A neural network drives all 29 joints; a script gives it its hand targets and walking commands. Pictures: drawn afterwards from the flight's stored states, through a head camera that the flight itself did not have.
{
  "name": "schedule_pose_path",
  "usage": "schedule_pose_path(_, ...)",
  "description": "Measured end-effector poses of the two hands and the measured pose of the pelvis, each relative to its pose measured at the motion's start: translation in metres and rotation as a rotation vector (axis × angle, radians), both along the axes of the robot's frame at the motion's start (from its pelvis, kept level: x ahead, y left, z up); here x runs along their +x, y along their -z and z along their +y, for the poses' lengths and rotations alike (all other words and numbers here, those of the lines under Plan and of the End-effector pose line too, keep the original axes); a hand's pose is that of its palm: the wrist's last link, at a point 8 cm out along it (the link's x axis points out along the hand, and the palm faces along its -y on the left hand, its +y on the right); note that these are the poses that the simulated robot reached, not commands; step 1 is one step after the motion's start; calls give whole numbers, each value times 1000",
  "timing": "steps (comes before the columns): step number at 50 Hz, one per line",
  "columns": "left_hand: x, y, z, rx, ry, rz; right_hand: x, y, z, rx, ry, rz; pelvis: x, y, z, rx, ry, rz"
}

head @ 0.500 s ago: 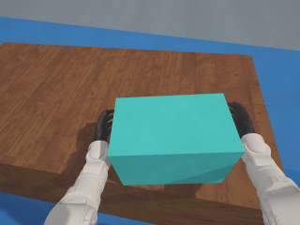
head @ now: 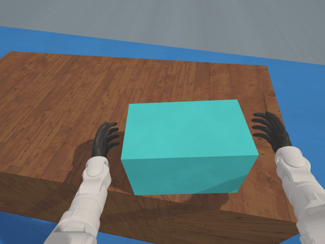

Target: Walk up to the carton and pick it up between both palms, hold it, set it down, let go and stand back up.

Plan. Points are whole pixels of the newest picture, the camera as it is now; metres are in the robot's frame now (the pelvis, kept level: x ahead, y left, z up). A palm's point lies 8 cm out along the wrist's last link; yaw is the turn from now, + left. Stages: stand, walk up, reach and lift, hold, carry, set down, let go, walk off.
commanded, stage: set down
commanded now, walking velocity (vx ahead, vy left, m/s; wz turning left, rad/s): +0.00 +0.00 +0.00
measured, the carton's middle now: (184, 149) +0.38 +0.01 +0.01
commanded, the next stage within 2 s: none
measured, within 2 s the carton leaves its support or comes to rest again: neither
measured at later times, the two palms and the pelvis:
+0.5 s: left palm (93, 168) +0.28 +0.23 +0.04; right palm (302, 168) +0.33 -0.25 +0.07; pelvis -0.03 +0.00 +0.00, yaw +0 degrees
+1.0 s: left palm (80, 196) +0.22 +0.23 +0.05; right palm (323, 213) +0.24 -0.26 +0.06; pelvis -0.03 +0.00 +0.00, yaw +0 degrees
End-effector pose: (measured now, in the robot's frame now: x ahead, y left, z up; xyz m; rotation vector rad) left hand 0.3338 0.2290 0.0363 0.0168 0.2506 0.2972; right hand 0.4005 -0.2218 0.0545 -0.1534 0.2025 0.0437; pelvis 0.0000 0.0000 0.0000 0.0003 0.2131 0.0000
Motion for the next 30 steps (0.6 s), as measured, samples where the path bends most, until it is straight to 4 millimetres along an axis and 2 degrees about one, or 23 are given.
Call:
schedule_pose_path(5, -18, -7, 0, -3, 4, -14, -23, -7, -8, 9, 14, 13, -11, 0, 0, 0, 0, -41)
schedule_pose_path(13, -34, -16, -2, -10, 34, -21, -57, -15, -19, 25, 35, 54, -27, 0, 0, 0, 0, -94)
schedule_pose_path(20, -42, -12, -1, -29, 29, -17, -70, -17, -21, 29, 32, 69, -32, 0, 0, 0, 0, -101)
schedule_pose_path(25, -49, -6, 1, -39, 18, -15, -75, -14, -25, 33, 33, 73, -29, 0, 0, 0, 0, -97)
schedule_pose_path(30, -65, 1, 2, -32, 12, -2, -87, -5, -30, 46, 24, 69, -24, -1, 0, 0, 0, -107)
